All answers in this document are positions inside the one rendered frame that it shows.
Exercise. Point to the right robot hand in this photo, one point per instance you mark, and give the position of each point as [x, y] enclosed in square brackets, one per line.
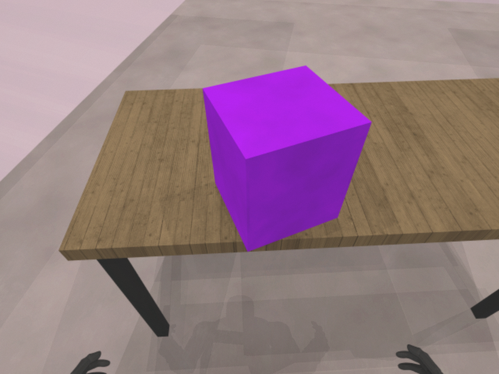
[426, 364]

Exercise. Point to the left robot hand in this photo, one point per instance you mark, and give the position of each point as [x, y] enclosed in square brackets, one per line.
[92, 361]

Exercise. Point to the table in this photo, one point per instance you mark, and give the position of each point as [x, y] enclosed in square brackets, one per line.
[428, 172]

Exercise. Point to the carton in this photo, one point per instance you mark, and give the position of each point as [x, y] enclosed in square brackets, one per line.
[284, 148]

